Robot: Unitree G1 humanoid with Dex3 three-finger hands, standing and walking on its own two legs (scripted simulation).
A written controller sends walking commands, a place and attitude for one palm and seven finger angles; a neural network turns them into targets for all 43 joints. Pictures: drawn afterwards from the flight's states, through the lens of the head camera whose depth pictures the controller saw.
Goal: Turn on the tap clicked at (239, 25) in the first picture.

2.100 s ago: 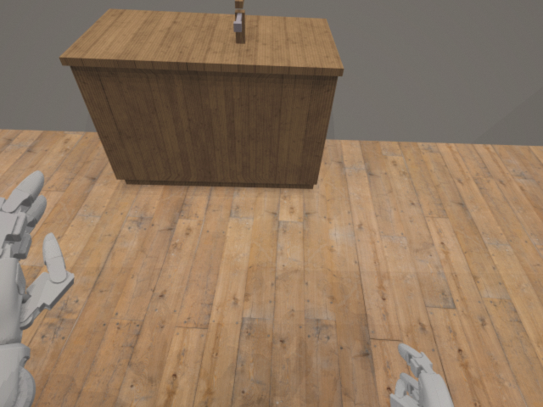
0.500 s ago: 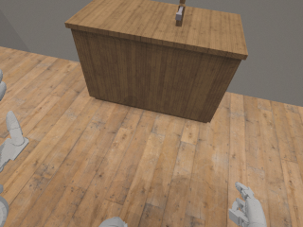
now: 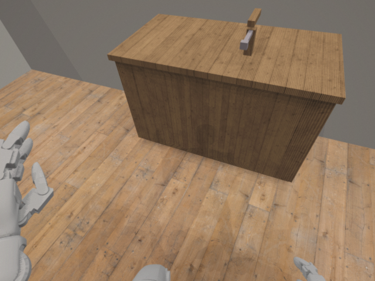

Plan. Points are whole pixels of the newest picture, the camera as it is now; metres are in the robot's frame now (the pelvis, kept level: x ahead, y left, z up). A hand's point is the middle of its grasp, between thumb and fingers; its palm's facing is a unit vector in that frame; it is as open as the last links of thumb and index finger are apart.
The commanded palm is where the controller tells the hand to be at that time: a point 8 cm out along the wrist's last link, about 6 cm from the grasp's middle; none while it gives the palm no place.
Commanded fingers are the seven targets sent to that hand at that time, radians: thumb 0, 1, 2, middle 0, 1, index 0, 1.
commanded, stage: walk to a spot facing it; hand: left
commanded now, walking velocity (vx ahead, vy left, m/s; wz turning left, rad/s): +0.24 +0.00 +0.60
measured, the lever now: (244, 44) +0.93 -0.15 +0.06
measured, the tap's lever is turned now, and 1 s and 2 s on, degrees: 0 0 0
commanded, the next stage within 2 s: turn to face it in 0.14 s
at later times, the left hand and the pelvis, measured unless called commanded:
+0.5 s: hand (41, 139) +0.29 +0.26 +0.20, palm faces +0.51 -0.77 -0.39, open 7.5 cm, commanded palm +0.25 +0.30 +0.18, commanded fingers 0.00 0.90 0.90 -0.20 -0.30 -0.20 -0.30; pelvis +0.11 +0.01 +0.00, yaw +4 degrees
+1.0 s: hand (122, 110) +0.37 +0.15 +0.20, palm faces +0.20 -0.85 -0.49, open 7.4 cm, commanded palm +0.33 +0.20 +0.18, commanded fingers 0.00 0.90 0.90 -0.20 -0.30 -0.20 -0.30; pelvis +0.11 -0.04 +0.00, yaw -12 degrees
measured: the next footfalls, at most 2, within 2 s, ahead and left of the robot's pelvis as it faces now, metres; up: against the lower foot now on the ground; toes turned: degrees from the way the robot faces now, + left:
left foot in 0.24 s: +0.19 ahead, +0.13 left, +0.00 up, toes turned +14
right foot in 0.66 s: +0.20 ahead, -0.12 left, +0.00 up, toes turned -8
